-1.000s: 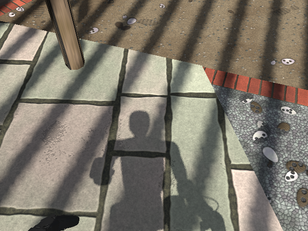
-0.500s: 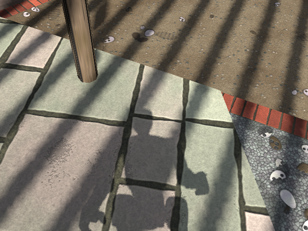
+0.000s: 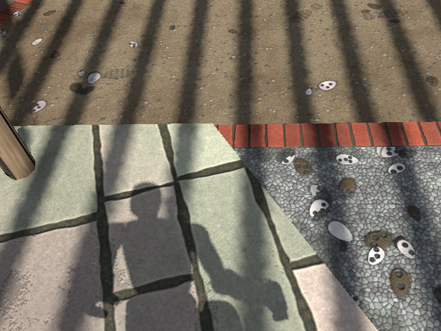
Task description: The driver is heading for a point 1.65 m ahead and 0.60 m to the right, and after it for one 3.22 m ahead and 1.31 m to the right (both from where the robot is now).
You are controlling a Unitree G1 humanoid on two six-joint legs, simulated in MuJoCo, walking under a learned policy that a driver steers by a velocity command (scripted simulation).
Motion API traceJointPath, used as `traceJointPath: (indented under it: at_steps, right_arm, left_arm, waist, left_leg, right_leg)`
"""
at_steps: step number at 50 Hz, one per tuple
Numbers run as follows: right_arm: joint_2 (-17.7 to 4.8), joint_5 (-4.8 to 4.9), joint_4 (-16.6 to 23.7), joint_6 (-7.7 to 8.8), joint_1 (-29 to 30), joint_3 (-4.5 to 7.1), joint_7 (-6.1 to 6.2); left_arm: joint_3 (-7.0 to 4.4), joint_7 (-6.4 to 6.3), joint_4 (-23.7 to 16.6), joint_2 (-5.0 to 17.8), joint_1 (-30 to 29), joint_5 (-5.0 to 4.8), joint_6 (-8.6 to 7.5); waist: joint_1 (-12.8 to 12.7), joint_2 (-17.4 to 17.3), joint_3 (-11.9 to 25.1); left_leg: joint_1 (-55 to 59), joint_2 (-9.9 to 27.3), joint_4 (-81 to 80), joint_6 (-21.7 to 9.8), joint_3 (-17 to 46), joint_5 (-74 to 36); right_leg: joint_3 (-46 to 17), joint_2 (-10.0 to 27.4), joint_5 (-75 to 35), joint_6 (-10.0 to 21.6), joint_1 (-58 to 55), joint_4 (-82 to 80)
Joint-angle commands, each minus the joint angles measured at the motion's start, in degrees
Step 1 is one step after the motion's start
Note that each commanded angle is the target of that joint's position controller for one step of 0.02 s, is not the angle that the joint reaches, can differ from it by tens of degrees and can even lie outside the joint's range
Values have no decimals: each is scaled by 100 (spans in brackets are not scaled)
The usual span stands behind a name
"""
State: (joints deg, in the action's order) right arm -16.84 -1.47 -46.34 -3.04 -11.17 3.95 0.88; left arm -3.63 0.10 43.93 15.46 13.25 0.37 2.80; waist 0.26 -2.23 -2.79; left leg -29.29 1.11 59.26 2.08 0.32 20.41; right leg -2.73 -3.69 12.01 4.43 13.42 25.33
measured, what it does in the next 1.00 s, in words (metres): steps on the spot, turning right: left foot, then right foot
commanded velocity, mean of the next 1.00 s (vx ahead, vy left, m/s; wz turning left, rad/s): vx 0.00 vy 0.00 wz -0.53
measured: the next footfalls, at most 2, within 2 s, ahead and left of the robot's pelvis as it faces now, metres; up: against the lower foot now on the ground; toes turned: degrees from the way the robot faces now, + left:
left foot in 0.32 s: +0.06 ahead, +0.12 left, +0.00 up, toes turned -16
right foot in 0.78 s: -0.04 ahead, -0.08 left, +0.00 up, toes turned -28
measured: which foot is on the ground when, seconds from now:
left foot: up 0.00-0.30, down 0.32-0.78, up 0.80-1.00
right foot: down 0.00-0.32, up 0.34-0.76, down 0.78-1.00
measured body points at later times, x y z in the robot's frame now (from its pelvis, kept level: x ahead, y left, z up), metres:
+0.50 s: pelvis -0.01 +0.04 +0.00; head +0.03 +0.06 +0.45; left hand +0.17 +0.29 -0.13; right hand +0.05 -0.26 -0.09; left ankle +0.02 +0.13 -0.74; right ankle -0.07 -0.07 -0.66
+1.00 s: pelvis -0.04 +0.00 +0.00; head -0.03 -0.04 +0.45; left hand +0.22 +0.15 -0.09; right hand -0.11 -0.28 -0.14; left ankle +0.02 +0.13 -0.68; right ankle -0.08 -0.06 -0.74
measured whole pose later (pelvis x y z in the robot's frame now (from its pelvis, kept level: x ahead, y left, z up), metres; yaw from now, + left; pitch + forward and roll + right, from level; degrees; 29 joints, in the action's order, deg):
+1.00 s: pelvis -0.04 +0.00 +0.00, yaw -31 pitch -1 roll +1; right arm -17.7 -0.8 -45.2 -4.2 -13.5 3.1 -0.2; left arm -1.2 -0.2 42.5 14.4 9.0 0.6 1.6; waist 1.3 -2.8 -4.4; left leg -23.4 2.0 54.9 1.7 -0.6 21.9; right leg -1.5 -3.9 11.8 4.6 9.4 22.4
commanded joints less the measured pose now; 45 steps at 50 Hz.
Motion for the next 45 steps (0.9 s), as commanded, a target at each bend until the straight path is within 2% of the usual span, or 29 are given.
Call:
traceJointPath:
  at_steps: [1,6,10,13,15,16,17,18,19,20,21,22,23,26,28,32,34,36,37,38,39,40,41,42,43,44,45]
  right_arm:
    - [-370,24,383,39,96,85,11]
    - [-388,54,560,48,322,48,67]
    - [-402,112,675,108,298,11,98]
    - [-413,161,703,169,42,-12,132]
    - [-399,132,609,240,-409,-20,199]
    - [-800,50,628,275,-450,60,257]
    - [-1339,32,838,248,-22,140,256]
    - [-1249,-17,840,205,5,144,204]
    - [-851,6,900,210,179,31,163]
    - [-586,33,942,215,468,-39,133]
    - [-518,26,1003,217,641,-64,142]
    - [-519,16,1031,226,631,-68,169]
    - [-531,13,1006,232,491,-64,170]
    - [-625,24,863,249,-13,-7,171]
    - [-697,12,791,256,-182,34,157]
    - [-815,-17,763,263,-101,91,64]
    - [-907,-30,733,254,-74,127,11]
    - [-986,-9,699,234,-76,156,-25]
    - [-1011,34,690,215,-15,166,-36]
    - [-989,84,648,191,-20,159,-41]
    - [-838,78,582,169,-263,128,-64]
    - [-218,19,950,134,-324,-47,-115]
    - [-486,12,952,21,162,-15,3]
    - [-526,90,897,-38,157,4,5]
    - [-545,142,777,-34,65,15,-28]
    - [-623,111,684,-13,-40,46,-51]
    - [-678,34,549,-15,-226,63,-73]
  left_arm:
    - [-233,-30,-330,900,102,-18,-106]
    - [-289,-39,-336,1035,319,45,-83]
    - [-328,9,-391,1122,159,76,-55]
    - [-345,49,-416,1134,-86,59,-30]
    - [-325,40,-458,1055,-397,-28,-14]
    - [-252,22,-510,775,-274,-70,-39]
    - [-184,-9,-566,451,75,-90,-65]
    - [-312,-42,-460,996,53,151,-38]
    - [-360,-9,-402,1070,64,151,-18]
    - [-364,38,-281,1015,159,141,22]
    - [-362,102,-212,972,268,118,66]
    - [-347,162,-171,933,353,91,95]
    - [-326,196,-177,904,289,64,107]
    - [-260,230,-312,791,-109,34,141]
    - [-220,248,-377,727,-257,33,170]
    - [-125,291,-510,588,-434,0,184]
    - [-106,287,-566,600,-435,-35,167]
    - [-102,279,-603,616,-378,-54,135]
    - [-95,268,-582,588,-255,-33,105]
    - [-85,224,-524,578,-78,32,48]
    - [-132,151,-497,833,62,135,-35]
    - [-283,101,-673,1678,10,110,-111]
    - [-322,88,-542,1587,475,36,-123]
    - [-206,65,-490,1260,290,34,-122]
    - [-96,38,-513,939,-150,26,-110]
    - [-41,0,-542,810,-458,25,-104]
    - [-4,-47,-549,726,-531,10,-119]
  waist:
    - [-82,777,433]
    - [-264,891,425]
    - [-224,900,517]
    - [-74,957,581]
    - [258,822,559]
    - [170,126,582]
    - [-83,-1105,526]
    - [-23,-719,416]
    - [-169,-447,255]
    - [-286,-290,69]
    - [-354,-441,98]
    - [-316,-621,151]
    - [-225,-587,195]
    - [71,-531,281]
    - [169,-613,309]
    - [181,-734,351]
    - [169,-837,420]
    - [127,-868,483]
    - [7,-790,511]
    - [-142,-579,530]
    - [-204,190,587]
    - [10,2015,563]
    - [-519,1270,651]
    - [-300,1007,444]
    - [-100,893,213]
    - [35,981,156]
    - [51,1092,240]
  left_leg:
    - [-571,-4,-87,76,162,-25]
    - [-322,-126,-920,52,246,267]
    - [344,-317,-1502,-71,264,382]
    - [1067,-472,-2304,-198,291,320]
    - [2108,-415,-3818,-282,288,-549]
    - [2642,493,-4512,-483,1119,-337]
    - [2883,1945,-4892,-1024,2715,-578]
    - [2054,2236,-4672,-1548,2661,-1164]
    - [1744,1995,-4592,-1600,2270,-1530]
    - [1579,1576,-4530,-1432,1628,-1660]
    - [1711,1241,-4464,-1261,1163,-1760]
    - [1913,1109,-4372,-1240,884,-2196]
    - [2108,1071,-4290,-1259,704,-2538]
    - [2759,1246,-4138,-1383,579,-2914]
    - [2955,1375,-4090,-1436,535,-2941]
    - [2643,1479,-3953,-1406,196,-2958]
    - [2471,1527,-3797,-1367,60,-3187]
    - [2415,1595,-3571,-1282,-7,-3253]
    - [2284,1566,-3339,-1150,-132,-3115]
    - [1927,1461,-2967,-902,-306,-2761]
    - [1268,1188,-2170,-523,-621,-1838]
    - [-244,218,-830,-30,-1081,1323]
    - [-163,101,-135,-49,-224,1625]
    - [-132,168,142,-87,-28,1298]
    - [-32,238,40,-118,66,816]
    - [-1,239,-86,-121,36,475]
    - [136,179,-6,-86,-55,240]
  right_leg:
    - [-1539,1333,-1779,844,-939,-726]
    - [-2078,1377,-1500,994,-958,-629]
    - [-2421,1281,-1796,937,-613,-472]
    - [-2707,1131,-1959,725,-363,-364]
    - [-2619,759,-1281,290,197,-107]
    - [-2146,308,-50,-79,803,506]
    - [-813,-728,1722,-363,1765,1673]
    - [-498,-432,2122,-427,1630,2883]
    - [-540,-267,1882,-435,1467,3422]
    - [-492,-189,1518,-472,1424,3794]
    - [-405,-182,1228,-530,1484,4047]
    - [-297,-175,1145,-615,1602,4206]
    - [-209,-145,1115,-694,1681,4181]
    - [-71,-19,1149,-836,1916,3739]
    - [10,80,1247,-848,1877,3337]
    - [329,252,1418,-714,1144,2322]
    - [529,226,1470,-602,726,1886]
    - [648,195,1344,-482,425,1352]
    - [703,159,1002,-401,116,814]
    - [637,106,322,-306,-418,-46]
    - [-200,515,-140,-189,-1084,-827]
    - [-2602,2402,-2268,439,-1580,-933]
    - [-2339,2593,-3014,1114,-1092,-684]
    - [-1850,2258,-2897,1142,-933,-684]
    - [-1409,1876,-2472,929,-703,-793]
    - [-1155,1567,-2289,717,-748,-837]
    - [-944,1398,-2641,684,-797,-813]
